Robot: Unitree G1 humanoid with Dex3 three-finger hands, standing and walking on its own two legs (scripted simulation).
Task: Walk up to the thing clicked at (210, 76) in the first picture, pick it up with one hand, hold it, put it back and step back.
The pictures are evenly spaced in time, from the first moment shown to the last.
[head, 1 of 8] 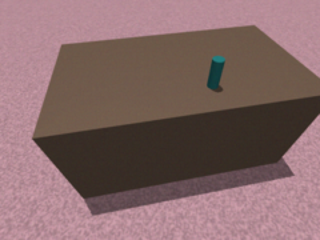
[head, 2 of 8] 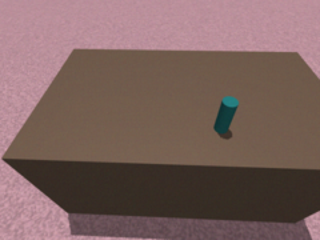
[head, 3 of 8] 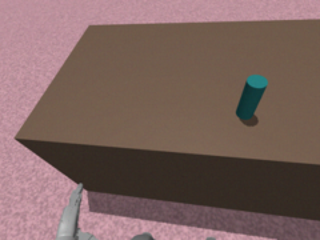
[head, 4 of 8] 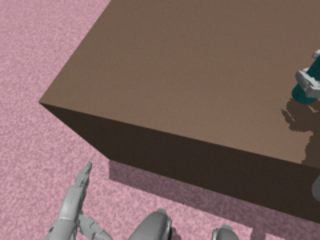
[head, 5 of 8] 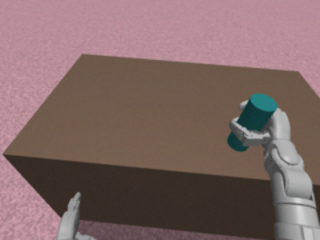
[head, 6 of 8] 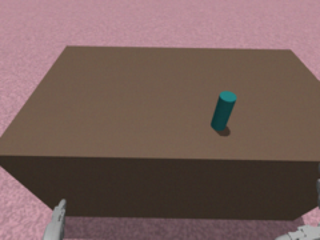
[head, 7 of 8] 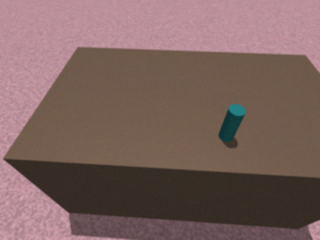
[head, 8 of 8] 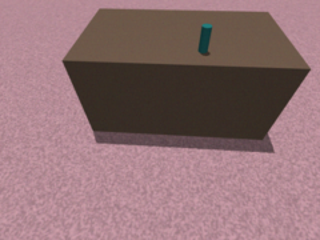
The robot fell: no
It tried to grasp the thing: yes
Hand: right
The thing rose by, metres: 0.23
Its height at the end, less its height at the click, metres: +0.00
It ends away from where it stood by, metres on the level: 0.02
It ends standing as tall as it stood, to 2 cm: yes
